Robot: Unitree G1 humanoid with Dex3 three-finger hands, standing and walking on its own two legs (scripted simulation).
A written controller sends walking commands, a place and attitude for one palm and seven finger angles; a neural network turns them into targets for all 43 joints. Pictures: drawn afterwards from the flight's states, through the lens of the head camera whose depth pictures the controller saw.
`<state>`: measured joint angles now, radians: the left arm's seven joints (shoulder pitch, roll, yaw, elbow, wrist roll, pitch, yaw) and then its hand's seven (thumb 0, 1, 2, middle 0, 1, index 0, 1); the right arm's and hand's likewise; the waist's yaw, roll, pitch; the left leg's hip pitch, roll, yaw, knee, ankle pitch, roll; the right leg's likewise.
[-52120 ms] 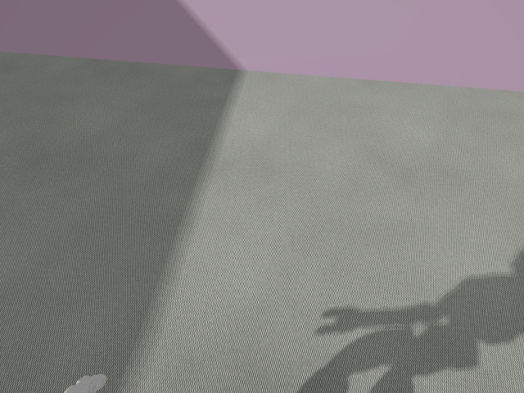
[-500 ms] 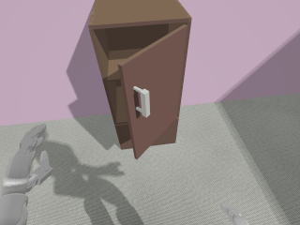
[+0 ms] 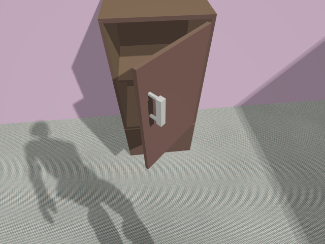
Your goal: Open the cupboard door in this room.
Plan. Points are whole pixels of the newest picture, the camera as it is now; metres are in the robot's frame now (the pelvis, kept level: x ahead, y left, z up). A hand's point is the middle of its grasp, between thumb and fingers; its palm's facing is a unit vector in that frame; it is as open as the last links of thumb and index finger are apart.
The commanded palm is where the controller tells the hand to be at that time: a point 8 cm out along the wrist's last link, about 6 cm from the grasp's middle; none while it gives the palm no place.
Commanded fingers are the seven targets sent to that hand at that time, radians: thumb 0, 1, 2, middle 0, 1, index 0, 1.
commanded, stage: let the arm hang, fingers relaxed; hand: left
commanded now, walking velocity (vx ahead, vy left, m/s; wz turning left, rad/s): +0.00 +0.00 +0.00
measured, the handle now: (156, 109) +0.53 +0.06 -0.01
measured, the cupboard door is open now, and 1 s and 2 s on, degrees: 43 43 43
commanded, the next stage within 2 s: look to check the result in 0.52 s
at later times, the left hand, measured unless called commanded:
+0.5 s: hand out of the picture -0.02 +0.15 -0.18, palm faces +0.05 -0.99 -0.14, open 7.4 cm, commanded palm none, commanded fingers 0.00 0.90 0.90 -0.20 -0.30 -0.20 -0.30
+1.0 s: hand out of the picture -0.02 +0.15 -0.18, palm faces +0.05 -0.98 -0.17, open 7.4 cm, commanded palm none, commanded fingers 0.00 0.90 0.90 -0.20 -0.30 -0.20 -0.30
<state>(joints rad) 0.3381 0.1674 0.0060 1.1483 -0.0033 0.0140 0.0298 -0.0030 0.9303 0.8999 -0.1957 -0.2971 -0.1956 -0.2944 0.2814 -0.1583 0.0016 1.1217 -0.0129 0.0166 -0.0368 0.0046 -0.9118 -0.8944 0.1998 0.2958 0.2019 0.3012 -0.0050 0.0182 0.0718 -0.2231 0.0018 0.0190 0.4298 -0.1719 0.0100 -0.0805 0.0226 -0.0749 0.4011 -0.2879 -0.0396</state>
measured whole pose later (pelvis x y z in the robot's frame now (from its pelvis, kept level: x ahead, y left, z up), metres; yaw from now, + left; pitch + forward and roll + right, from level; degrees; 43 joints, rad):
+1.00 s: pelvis +0.01 +0.00 +0.00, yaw +0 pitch -2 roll +0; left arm 0.33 0.10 0.00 1.15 0.00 -0.01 0.04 0.01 0.91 0.90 -0.19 -0.30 -0.19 -0.29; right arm 0.28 -0.12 0.01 1.16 -0.02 0.00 -0.04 0.00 -0.91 -0.89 0.20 0.30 0.20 0.30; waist -0.01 0.01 0.05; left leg -0.20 -0.01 0.03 0.41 -0.18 0.02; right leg -0.07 0.01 -0.07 0.40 -0.31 -0.03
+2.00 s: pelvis +0.01 -0.03 +0.00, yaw -22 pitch +1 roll +2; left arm 0.26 0.17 0.07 0.94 0.01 0.03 0.02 0.01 0.90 0.90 -0.20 -0.30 -0.20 -0.29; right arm 0.07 -0.23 -0.07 0.91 -0.01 0.06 -0.04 0.00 -0.91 -0.89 0.20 0.30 0.20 0.30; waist 0.03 0.02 0.10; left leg -0.50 0.03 -0.03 1.08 -0.39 -0.07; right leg -0.20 0.11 0.14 0.48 -0.28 -0.08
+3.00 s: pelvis +0.08 -0.02 -0.01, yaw -59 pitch +1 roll -1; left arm 0.20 0.20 0.07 0.91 0.03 0.05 -0.04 0.01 0.90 0.90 -0.20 -0.30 -0.20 -0.29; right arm 0.29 -0.20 -0.03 0.88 -0.04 -0.03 -0.01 0.00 -0.91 -0.89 0.20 0.30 0.20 0.30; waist -0.03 -0.02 0.04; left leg -0.28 0.06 0.11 0.60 -0.34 0.01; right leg -0.43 0.04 0.05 0.91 -0.47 -0.02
